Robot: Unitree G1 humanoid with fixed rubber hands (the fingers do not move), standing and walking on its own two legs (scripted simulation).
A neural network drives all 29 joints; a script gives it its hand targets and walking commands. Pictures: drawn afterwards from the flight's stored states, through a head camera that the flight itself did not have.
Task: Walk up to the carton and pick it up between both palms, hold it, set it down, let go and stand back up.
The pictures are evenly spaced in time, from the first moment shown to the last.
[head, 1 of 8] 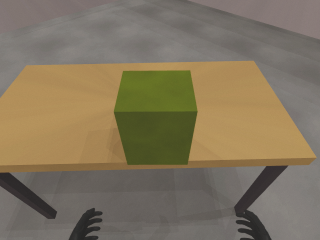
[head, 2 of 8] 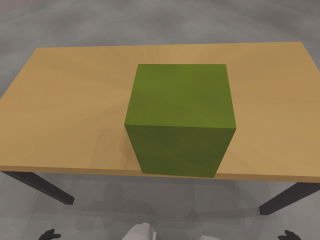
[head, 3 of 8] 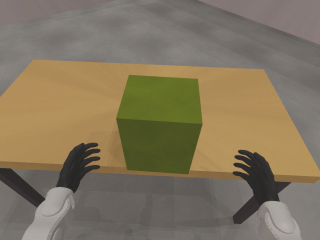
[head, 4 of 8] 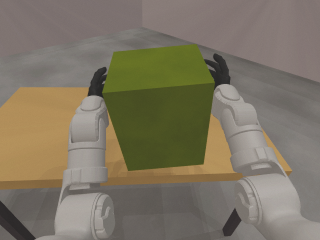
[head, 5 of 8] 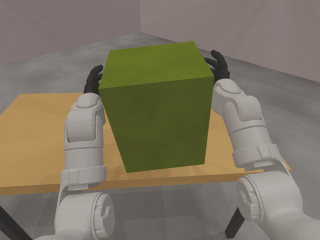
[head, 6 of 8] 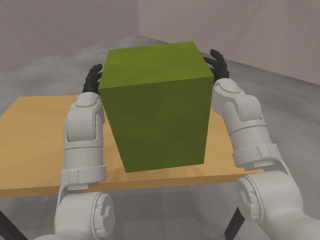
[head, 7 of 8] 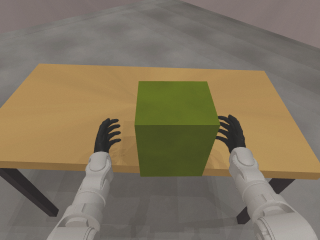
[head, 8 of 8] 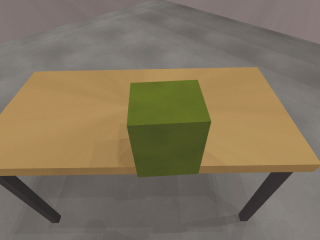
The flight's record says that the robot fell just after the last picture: no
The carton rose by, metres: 0.20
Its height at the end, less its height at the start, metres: +0.00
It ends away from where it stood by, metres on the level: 0.03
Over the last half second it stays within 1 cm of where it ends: yes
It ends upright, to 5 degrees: yes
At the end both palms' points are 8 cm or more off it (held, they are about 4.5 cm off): yes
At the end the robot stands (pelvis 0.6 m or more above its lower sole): yes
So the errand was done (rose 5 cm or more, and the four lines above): yes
